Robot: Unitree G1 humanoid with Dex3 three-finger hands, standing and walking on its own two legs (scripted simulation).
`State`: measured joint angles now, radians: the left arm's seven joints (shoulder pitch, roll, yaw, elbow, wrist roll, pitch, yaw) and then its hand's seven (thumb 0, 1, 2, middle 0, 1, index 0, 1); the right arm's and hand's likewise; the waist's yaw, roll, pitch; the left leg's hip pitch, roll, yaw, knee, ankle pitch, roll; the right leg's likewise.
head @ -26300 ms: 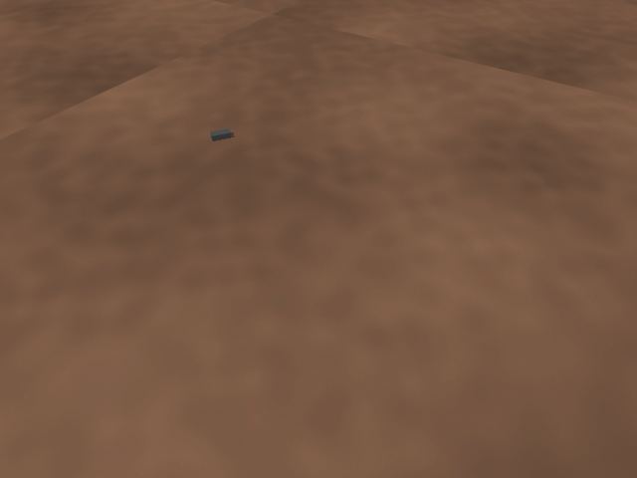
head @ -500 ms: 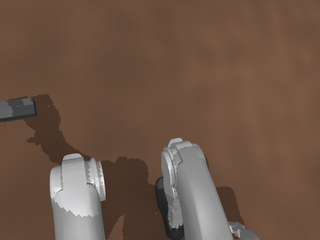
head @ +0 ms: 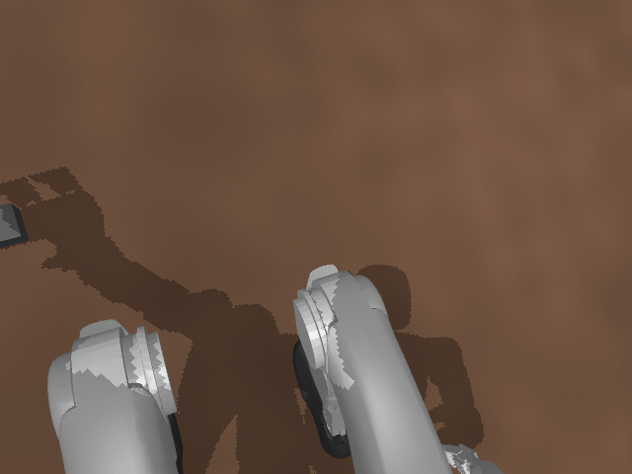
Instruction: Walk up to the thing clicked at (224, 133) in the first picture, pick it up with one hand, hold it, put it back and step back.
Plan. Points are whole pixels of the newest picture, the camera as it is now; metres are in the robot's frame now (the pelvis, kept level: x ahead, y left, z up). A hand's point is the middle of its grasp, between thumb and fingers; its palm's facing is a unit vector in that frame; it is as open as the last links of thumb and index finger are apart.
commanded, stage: approach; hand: left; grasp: from above
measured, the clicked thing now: out of the picture +0.47 +0.35 -0.30
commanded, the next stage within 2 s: close in in 0.06 s
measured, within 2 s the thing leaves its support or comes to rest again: neither
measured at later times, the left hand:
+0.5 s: hand out of the picture +0.44 +0.34 -0.19, palm faces -0.42 -0.13 -0.90, open 14.0 cm
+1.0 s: hand out of the picture +0.46 +0.35 -0.24, palm faces -0.43 -0.15 -0.89, open 14.3 cm
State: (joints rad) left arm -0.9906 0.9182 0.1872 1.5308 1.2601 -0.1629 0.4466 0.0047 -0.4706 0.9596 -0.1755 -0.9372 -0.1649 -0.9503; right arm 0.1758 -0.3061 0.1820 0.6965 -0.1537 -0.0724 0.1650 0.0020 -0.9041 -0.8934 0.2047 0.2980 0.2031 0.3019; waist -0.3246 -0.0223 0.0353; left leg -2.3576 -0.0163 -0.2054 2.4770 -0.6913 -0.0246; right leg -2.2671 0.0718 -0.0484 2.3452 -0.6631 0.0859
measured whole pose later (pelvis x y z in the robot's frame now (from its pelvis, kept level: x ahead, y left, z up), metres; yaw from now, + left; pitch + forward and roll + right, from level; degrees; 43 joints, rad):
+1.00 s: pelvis +0.00 +0.01 -0.02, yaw -4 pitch +29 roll -15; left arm -1.03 1.07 0.20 1.70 1.31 -0.23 0.55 0.00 -0.55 1.02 -0.09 -0.97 -0.07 -0.99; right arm 0.13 -0.32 0.27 0.66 -0.25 -0.16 0.21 0.00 -0.90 -0.90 0.21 0.30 0.20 0.30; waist -0.38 -0.11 0.13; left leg -2.36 -0.02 -0.26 2.57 -0.73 -0.02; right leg -2.24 0.08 -0.10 2.38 -0.68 0.07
